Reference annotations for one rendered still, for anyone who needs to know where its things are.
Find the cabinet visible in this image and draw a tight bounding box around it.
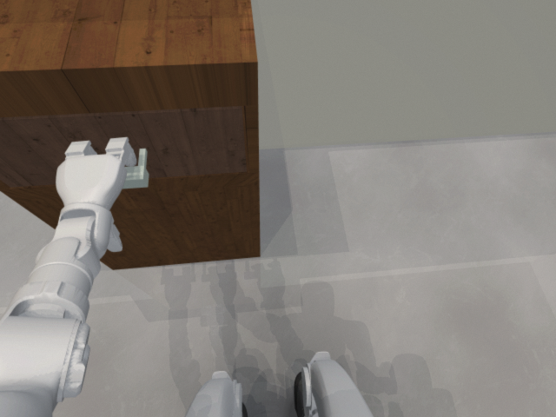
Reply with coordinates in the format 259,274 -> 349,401
0,0 -> 261,270

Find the robot left upper arm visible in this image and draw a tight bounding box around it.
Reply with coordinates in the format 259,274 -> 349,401
0,316 -> 90,417

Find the handle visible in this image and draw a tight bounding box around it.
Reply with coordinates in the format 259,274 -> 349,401
123,149 -> 149,189

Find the robot right thigh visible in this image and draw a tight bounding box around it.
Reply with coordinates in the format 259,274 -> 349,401
301,360 -> 373,417

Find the left robot hand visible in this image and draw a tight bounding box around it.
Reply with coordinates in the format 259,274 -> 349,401
56,137 -> 136,252

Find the left robot forearm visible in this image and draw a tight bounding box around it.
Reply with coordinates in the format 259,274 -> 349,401
0,202 -> 112,326

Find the left robot shin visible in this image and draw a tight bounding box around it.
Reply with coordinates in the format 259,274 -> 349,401
211,371 -> 233,382

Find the drawer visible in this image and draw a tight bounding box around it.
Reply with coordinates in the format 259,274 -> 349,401
0,106 -> 247,188

